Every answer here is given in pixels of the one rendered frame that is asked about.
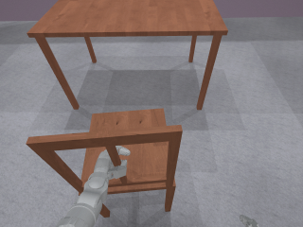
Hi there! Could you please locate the right robot hand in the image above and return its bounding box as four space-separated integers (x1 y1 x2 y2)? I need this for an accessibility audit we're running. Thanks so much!
240 215 258 227

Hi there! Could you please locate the table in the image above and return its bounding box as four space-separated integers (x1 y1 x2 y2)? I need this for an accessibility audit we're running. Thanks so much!
27 0 228 111

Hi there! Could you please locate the left robot forearm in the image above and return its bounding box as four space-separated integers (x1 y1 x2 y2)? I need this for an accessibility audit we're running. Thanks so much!
55 171 109 227

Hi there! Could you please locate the left robot hand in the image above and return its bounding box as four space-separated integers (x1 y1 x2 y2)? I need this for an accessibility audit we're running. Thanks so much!
94 146 131 180

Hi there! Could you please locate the chair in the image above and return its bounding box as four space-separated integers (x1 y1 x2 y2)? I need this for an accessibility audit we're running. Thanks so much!
26 108 183 218

